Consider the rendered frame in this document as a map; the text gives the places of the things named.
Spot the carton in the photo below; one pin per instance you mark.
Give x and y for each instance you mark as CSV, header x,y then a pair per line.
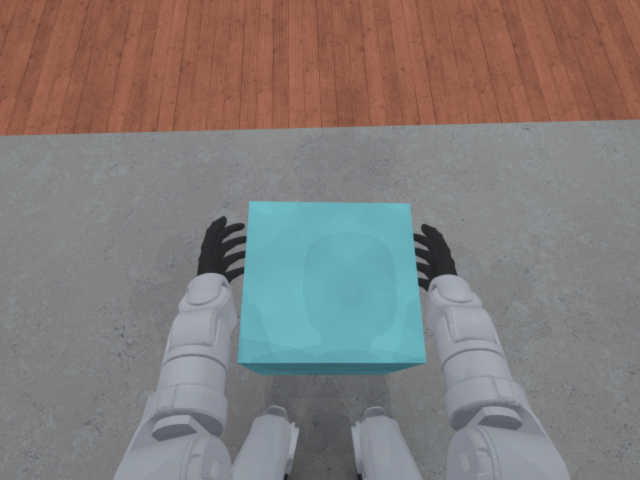
x,y
330,289

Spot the right robot upper arm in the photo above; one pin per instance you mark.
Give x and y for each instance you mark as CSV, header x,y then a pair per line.
x,y
478,452

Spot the left robot upper arm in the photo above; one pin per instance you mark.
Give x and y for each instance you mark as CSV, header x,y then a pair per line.
x,y
198,456

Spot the robot left thigh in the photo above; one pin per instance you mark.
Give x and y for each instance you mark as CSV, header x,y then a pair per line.
x,y
268,451

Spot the robot thigh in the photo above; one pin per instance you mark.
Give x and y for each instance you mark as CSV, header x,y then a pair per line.
x,y
381,452
268,451

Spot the robot left forearm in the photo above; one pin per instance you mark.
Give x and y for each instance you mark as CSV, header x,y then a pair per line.
x,y
190,393

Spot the robot left hand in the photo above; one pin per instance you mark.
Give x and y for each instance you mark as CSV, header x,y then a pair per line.
x,y
213,250

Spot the robot right thigh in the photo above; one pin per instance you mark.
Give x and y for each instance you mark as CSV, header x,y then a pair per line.
x,y
381,452

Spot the robot right hand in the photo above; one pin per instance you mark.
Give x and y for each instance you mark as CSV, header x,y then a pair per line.
x,y
438,257

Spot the robot right forearm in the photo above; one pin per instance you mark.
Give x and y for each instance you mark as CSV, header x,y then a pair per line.
x,y
480,388

